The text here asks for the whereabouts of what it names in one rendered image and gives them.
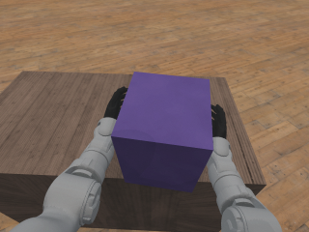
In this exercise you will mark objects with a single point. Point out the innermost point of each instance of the left robot upper arm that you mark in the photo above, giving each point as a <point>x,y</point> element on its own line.
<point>72,202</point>

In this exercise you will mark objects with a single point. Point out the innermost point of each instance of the pedestal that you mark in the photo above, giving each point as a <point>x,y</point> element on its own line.
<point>47,120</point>

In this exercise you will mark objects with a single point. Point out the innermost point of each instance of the right robot upper arm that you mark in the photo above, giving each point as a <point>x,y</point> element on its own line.
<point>248,219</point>

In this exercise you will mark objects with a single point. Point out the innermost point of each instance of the left robot forearm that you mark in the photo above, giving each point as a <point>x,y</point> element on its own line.
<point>97,156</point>

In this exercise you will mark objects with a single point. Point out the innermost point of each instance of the carton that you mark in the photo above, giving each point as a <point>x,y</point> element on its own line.
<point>163,134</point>

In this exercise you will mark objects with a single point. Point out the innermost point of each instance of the left robot hand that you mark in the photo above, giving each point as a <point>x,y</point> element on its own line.
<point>114,106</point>

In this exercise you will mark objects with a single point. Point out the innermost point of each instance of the right robot forearm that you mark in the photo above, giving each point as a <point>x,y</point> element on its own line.
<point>229,187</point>

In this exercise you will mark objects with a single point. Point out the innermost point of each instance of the right robot hand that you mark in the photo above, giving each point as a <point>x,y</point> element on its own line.
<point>219,127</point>

